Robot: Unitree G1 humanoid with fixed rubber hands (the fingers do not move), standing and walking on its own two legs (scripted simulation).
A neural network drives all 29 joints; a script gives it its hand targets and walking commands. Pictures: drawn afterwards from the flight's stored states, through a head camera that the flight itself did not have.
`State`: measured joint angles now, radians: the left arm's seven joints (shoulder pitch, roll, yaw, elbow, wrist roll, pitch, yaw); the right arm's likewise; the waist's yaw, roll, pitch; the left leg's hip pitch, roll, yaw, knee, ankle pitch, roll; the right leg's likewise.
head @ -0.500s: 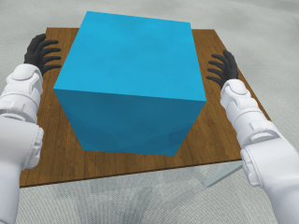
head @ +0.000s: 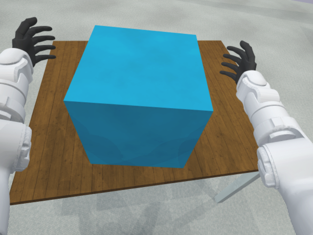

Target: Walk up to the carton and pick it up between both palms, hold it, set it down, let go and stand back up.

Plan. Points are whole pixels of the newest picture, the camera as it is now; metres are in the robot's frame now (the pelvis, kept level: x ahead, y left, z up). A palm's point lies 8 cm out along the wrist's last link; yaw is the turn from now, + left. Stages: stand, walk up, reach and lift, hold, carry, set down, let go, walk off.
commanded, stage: set down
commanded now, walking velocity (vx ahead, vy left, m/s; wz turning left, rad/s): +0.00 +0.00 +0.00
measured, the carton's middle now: (141, 101) +0.49 -0.01 +0.04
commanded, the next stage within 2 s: none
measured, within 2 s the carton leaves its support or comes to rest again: neither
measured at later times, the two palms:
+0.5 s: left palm (24, 62) +0.46 +0.24 +0.20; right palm (249, 90) +0.39 -0.26 +0.17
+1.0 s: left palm (22, 91) +0.43 +0.26 +0.15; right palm (236, 112) +0.36 -0.23 +0.12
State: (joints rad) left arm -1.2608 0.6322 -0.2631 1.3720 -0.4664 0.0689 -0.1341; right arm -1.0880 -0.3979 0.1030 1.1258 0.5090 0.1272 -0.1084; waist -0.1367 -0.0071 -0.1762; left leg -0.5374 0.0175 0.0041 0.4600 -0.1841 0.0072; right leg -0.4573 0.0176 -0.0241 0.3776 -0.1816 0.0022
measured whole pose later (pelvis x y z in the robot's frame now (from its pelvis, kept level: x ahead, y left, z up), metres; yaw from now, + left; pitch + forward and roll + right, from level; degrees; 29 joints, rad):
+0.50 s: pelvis +0.00 +0.00 +0.01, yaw -1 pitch +5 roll -1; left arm -1.05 0.62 -0.06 1.13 -0.34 0.19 -0.17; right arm -0.84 -0.39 0.12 0.85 0.51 0.20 -0.16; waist -0.11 -0.02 -0.05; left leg -0.26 0.02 0.04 0.34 -0.16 0.01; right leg -0.19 0.02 0.01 0.26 -0.14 0.00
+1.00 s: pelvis +0.01 +0.01 +0.01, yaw -1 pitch +1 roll -1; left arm -0.78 0.56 0.04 0.89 -0.29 0.21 -0.16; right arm -0.58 -0.31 0.05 0.62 0.41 0.19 -0.17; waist -0.10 -0.03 0.01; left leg -0.18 0.00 0.03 0.35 -0.18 0.02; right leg -0.10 0.00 0.00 0.26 -0.16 0.01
